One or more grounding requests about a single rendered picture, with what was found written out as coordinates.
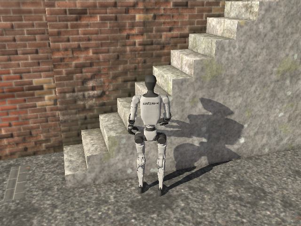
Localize stairs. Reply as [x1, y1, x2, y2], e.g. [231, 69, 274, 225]
[63, 0, 301, 190]

